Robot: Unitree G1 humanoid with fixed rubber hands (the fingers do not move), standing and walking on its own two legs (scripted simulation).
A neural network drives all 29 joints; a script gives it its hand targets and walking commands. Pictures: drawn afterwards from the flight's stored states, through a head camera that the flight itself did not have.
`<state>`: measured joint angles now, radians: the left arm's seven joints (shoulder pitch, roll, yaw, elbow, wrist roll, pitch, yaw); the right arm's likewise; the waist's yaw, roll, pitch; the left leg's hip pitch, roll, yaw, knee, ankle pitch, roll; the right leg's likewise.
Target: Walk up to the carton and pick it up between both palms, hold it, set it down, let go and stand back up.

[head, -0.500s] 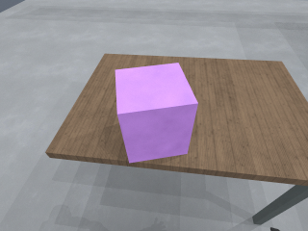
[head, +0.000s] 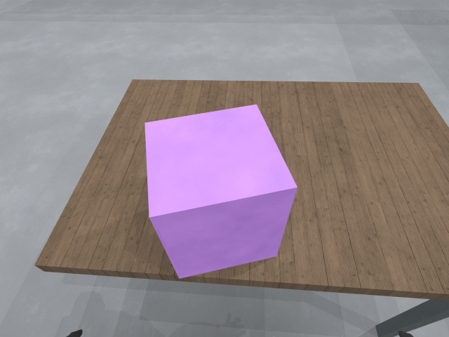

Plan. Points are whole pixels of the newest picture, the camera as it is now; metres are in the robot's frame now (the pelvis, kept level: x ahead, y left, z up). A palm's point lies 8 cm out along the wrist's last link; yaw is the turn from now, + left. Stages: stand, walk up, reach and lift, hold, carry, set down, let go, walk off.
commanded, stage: walk up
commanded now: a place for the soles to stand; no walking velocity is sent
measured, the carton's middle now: (216, 195) +0.39 +0.02 +0.03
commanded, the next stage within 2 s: reach and lift in 1.88 s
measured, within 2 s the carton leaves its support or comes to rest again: neither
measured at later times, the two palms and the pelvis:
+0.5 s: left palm (58, 331) +0.18 +0.32 -0.08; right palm out of the picture +0.15 -0.31 -0.08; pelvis +0.05 +0.01 +0.02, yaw -1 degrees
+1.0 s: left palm out of the picture +0.09 +0.32 -0.09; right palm out of the picture +0.07 -0.29 -0.10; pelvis +0.02 +0.02 +0.03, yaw -3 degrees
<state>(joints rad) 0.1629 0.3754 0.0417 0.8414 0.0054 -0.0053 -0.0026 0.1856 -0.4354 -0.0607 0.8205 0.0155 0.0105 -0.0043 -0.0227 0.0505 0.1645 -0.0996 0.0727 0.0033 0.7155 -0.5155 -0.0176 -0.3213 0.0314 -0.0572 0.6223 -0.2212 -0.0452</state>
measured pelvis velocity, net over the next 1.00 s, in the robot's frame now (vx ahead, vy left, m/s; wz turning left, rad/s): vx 0.02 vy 0.02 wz -0.04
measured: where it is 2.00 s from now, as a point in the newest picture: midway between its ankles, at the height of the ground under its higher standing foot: outside the picture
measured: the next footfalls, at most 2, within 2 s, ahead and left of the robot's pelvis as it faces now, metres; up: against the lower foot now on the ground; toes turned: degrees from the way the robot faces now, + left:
none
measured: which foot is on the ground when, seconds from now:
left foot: down 0.00-1.00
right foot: down 0.00-1.00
